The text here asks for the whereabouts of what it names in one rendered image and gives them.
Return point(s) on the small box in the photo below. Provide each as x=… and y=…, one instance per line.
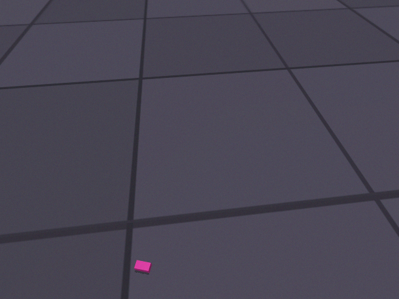
x=143, y=266

